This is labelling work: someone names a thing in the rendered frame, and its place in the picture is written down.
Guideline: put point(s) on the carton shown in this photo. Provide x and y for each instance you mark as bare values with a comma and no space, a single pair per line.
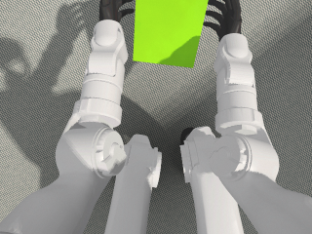
168,31

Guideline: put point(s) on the left robot forearm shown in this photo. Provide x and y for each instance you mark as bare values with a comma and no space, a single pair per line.
99,103

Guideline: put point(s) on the robot left hand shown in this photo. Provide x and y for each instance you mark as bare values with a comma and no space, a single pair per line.
109,10

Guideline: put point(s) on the robot right hand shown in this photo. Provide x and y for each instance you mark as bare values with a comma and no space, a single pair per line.
230,20

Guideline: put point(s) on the right robot shin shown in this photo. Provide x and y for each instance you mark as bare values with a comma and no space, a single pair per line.
201,131

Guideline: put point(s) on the left robot shin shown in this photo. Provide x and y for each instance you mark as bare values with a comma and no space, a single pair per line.
128,146

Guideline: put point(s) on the robot shin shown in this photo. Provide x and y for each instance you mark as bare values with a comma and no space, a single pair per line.
128,146
201,131

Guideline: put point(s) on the right robot forearm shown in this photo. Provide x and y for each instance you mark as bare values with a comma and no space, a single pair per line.
237,111

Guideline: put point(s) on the robot right upper arm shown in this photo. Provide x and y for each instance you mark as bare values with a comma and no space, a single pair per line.
247,167

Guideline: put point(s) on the robot left upper arm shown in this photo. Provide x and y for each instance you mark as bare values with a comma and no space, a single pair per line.
87,159

